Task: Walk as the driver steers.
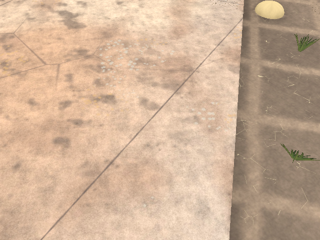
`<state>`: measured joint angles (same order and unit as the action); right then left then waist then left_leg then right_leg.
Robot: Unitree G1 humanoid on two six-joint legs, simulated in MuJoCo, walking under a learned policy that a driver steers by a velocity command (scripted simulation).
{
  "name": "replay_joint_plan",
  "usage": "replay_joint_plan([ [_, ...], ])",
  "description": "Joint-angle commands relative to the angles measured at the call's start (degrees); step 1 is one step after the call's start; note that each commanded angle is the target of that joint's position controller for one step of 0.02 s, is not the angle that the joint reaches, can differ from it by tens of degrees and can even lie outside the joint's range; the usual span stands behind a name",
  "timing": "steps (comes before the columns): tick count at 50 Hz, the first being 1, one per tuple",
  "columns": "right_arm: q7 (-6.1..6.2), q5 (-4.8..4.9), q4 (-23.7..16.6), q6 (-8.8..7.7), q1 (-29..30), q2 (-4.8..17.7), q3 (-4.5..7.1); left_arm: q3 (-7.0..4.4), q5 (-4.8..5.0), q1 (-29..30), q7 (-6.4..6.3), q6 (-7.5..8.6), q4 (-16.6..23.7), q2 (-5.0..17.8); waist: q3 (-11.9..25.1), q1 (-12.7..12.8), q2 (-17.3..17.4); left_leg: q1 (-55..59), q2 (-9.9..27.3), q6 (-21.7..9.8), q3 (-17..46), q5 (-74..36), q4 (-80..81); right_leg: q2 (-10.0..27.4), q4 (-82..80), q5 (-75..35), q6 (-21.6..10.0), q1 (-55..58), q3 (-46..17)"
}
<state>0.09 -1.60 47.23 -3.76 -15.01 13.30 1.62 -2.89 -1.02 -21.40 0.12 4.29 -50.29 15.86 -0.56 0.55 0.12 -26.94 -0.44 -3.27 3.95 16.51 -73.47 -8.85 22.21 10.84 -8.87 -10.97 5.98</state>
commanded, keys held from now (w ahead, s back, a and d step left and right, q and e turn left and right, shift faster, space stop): w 0.16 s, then w+e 0.04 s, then e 0.10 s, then no key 0.70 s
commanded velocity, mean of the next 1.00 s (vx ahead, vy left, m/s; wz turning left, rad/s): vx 0.22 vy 0.00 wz -0.08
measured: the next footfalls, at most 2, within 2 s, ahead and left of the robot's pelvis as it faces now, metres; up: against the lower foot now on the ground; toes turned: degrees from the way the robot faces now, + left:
left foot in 0.34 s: +0.42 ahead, +0.18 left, +0.00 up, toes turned -4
right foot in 0.70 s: +0.36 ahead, -0.06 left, +0.00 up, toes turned -7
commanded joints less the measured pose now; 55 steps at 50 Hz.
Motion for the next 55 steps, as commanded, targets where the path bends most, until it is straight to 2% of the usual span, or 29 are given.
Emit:
replay_joint_plan([
  [1,-0.44,4.29,-4.26,-0.87,0.34,5.07,0.74,1.56,1.38,3.65,1.48,3.95,3.02,-0.97,-4.27,-2.91,0.06,-11.75,6.41,0.78,2.03,-2.56,-1.53,19.06,-16.32,-3.00,-8.25,-0.43,-22.48],
  [2,-0.22,4.67,-5.11,-1.47,2.03,5.18,0.40,1.35,1.52,3.37,1.79,4.22,2.94,0.82,-3.82,-2.79,-0.31,-16.77,7.99,0.95,1.82,-5.41,0.22,19.03,-16.25,-2.49,-7.50,1.80,-21.93],
  [3,-0.11,3.93,-6.01,-1.83,4.81,5.25,0.19,1.10,1.46,2.07,1.71,4.12,2.53,2.52,-4.32,-1.62,-0.36,-20.21,8.87,1.52,0.99,-8.23,2.47,18.77,-16.48,-5.19,-6.74,2.98,-20.74],
  [6,-0.30,1.88,-8.59,-2.03,11.95,5.17,0.03,1.54,0.32,-1.38,1.46,3.31,1.52,3.63,-3.96,1.15,-0.24,-18.91,8.74,2.78,-2.41,-17.84,15.09,15.62,-15.16,-19.86,-3.23,1.92,-13.82],
  [8,-0.62,1.86,-10.11,-1.99,16.59,3.25,-0.67,1.82,1.11,-4.46,1.37,3.04,0.51,3.54,-3.00,3.55,-2.01,-13.23,6.75,2.73,-5.32,-23.01,24.81,13.68,-14.36,-24.11,-0.75,1.30,-10.31],
  [10,-1.27,2.47,-11.94,-2.06,21.55,2.46,-0.99,1.79,1.78,-8.12,1.05,2.64,-0.86,4.16,-3.67,5.56,-3.20,-11.25,4.76,3.03,-6.29,-23.96,32.74,14.47,-13.90,-22.35,-0.75,4.19,-11.51],
  [13,-2.00,2.82,-13.28,-2.67,24.30,3.49,-0.66,1.42,1.97,-8.90,0.49,0.72,-1.77,5.31,-3.59,5.32,-5.32,-8.83,1.13,3.46,-5.87,-21.45,42.71,16.71,-7.76,-31.04,-0.83,12.16,-13.58],
  [15,-1.80,2.41,-12.56,-3.33,20.68,6.74,0.59,0.70,2.12,-7.05,-0.37,-0.56,-1.23,6.86,-0.90,1.98,-8.22,-3.08,-0.98,2.92,-4.14,-20.47,47.74,17.76,-1.63,-35.91,1.17,15.98,-15.72],
  [16,-1.62,1.87,-10.72,-3.84,14.97,8.70,1.43,0.40,1.91,-4.50,-0.79,-0.91,-0.47,7.50,2.24,-1.60,-9.35,3.48,-1.79,1.57,-4.66,-23.22,50.37,17.06,3.78,-40.58,2.88,16.22,-14.95],
  [17,-1.33,1.01,-8.30,-4.20,7.13,11.01,2.11,0.31,1.19,-2.23,-0.95,-0.80,0.88,7.46,7.29,-5.35,-9.73,14.71,1.00,-0.53,-3.68,-33.87,50.35,14.87,12.24,-39.30,5.19,12.31,-13.32],
  [18,-0.68,-1.10,-5.90,-4.20,-3.26,14.96,2.74,0.98,-0.28,0.21,-1.27,-0.24,4.26,4.92,17.94,-8.30,-4.16,35.25,11.73,-4.01,4.46,-61.55,40.77,10.97,28.34,-19.56,7.30,-1.08,-12.09],
  [19,-1.08,-2.19,-5.34,-3.06,-4.25,15.47,2.65,2.91,0.77,-14.24,-0.62,0.27,2.14,-3.27,31.35,-2.63,15.41,55.72,29.58,-17.14,23.92,-80.21,38.11,2.97,49.71,28.37,11.00,-19.71,-12.01],
  [20,-1.40,-0.61,-6.37,-1.74,-4.56,10.98,2.14,1.79,1.82,-15.82,-0.38,0.11,0.10,2.91,37.14,-4.73,12.66,53.87,26.08,-17.00,27.08,-69.00,41.72,5.02,55.19,29.09,11.57,-20.44,-18.50],
  [21,-1.17,0.66,-6.61,-0.83,0.71,8.21,1.59,0.68,3.17,-9.78,-0.43,-0.54,1.27,5.57,26.96,-3.93,10.16,45.46,23.12,-14.73,18.76,-57.98,43.88,7.85,55.34,26.72,12.05,-24.96,-15.96],
  [22,-0.93,1.37,-6.16,-0.47,4.82,5.89,0.83,0.51,2.61,-5.20,-0.83,-1.33,1.97,5.43,18.29,-2.51,4.62,34.58,19.24,-12.42,13.71,-49.19,47.11,10.15,51.37,22.78,12.69,-25.25,-12.88],
  [23,-0.93,1.43,-5.75,-0.49,8.18,4.17,0.13,0.19,2.16,-2.80,-1.29,-2.43,2.24,4.76,11.91,-0.64,2.85,23.98,16.96,-11.59,10.33,-42.91,50.27,11.69,47.97,20.28,13.13,-22.79,-12.16],
  [25,-1.50,-0.03,-5.02,-0.57,12.97,4.76,0.24,0.62,1.59,-5.26,-1.69,-4.73,1.95,1.26,7.92,3.60,5.75,7.66,13.56,-10.29,4.57,-34.95,55.52,13.02,38.81,17.03,13.25,-10.96,-9.66],
  [27,-1.62,-0.56,-3.90,-0.78,13.71,5.87,0.66,1.00,0.84,-4.79,-2.27,-5.19,2.07,-0.37,7.90,3.84,6.86,3.99,12.35,-10.86,1.18,-36.41,56.66,12.50,29.90,14.74,13.19,-5.97,-7.88],
  [28,-1.35,-0.45,-3.21,-0.71,12.94,6.34,0.83,1.06,0.51,-3.65,-2.38,-5.25,2.32,-0.16,9.11,3.22,6.80,4.70,12.70,-11.12,1.28,-34.25,56.79,12.76,26.45,11.56,12.66,-4.63,-7.98],
  [30,-0.70,-0.04,-2.24,-0.16,12.09,7.23,1.05,0.55,0.60,-1.71,-2.36,-5.69,2.72,1.73,10.06,2.33,6.60,4.44,13.55,-10.92,2.59,-20.86,58.25,12.98,21.72,5.24,11.58,-1.88,-8.01],
  [33,-0.23,0.79,-1.05,0.92,12.69,7.02,0.67,0.01,-0.02,1.78,-2.26,-6.18,3.51,2.82,5.28,2.58,6.24,-0.82,11.78,-7.65,3.37,6.88,59.84,11.76,13.48,0.75,9.13,2.35,-6.51],
  [35,-0.13,0.86,0.80,1.18,10.01,4.63,-0.33,-0.09,-0.89,3.45,-2.48,-6.04,4.51,3.58,1.29,2.41,3.89,-2.77,9.11,-3.10,3.16,16.74,58.58,13.69,6.06,-0.06,6.97,3.45,-9.19],
  [36,-0.15,0.59,1.36,1.11,8.00,4.72,-0.32,-0.44,-0.78,4.29,-2.79,-5.88,5.24,6.20,-0.47,0.46,-0.36,-2.61,6.02,-0.68,0.98,15.89,54.78,16.92,2.75,0.51,5.48,1.64,-12.63],
  [37,0.01,1.03,2.13,1.38,5.28,5.15,0.14,-1.16,-0.11,6.07,-2.62,-5.72,4.03,8.31,-1.37,-2.46,-8.60,3.49,1.99,0.93,-4.49,9.27,52.37,16.27,0.85,13.98,4.29,-7.33,-12.88],
  [38,0.42,0.78,2.96,1.68,6.33,6.57,0.44,-0.60,-0.12,7.18,-2.34,-5.14,4.30,5.15,-2.32,-1.54,-8.63,8.27,1.69,1.75,-5.27,4.81,49.56,14.93,-1.67,19.05,5.01,-11.78,-12.56],
  [39,0.69,0.82,3.31,1.94,6.42,6.33,0.55,-0.06,-0.42,7.95,-2.23,-4.60,3.86,3.40,-2.19,-1.96,-8.74,10.48,1.80,1.61,-5.35,2.09,48.73,14.74,-2.34,19.08,6.16,-13.18,-12.30],
  [43,0.87,0.63,5.58,2.26,5.89,5.16,0.29,-0.07,0.49,7.04,-2.17,-3.22,2.68,3.07,-0.02,-1.04,-3.24,10.60,2.83,0.21,-4.39,-1.35,49.11,13.36,1.93,7.08,7.85,-8.14,-10.08],
  [48,0.64,1.16,7.70,2.00,6.46,5.29,0.22,-0.03,0.69,6.52,-2.31,-3.13,1.15,3.03,2.85,-0.52,-1.02,12.82,2.98,0.15,-4.53,-9.23,47.68,12.74,4.55,-3.05,7.61,-4.24,-9.01],
  [55,1.09,1.48,10.10,2.81,6.49,5.70,0.05,0.05,0.87,6.42,-2.47,-3.64,-1.35,2.44,2.65,-0.71,0.08,14.54,3.30,-0.16,-4.24,-13.39,46.91,11.91,5.09,-6.91,7.94,-3.19,-7.79],
])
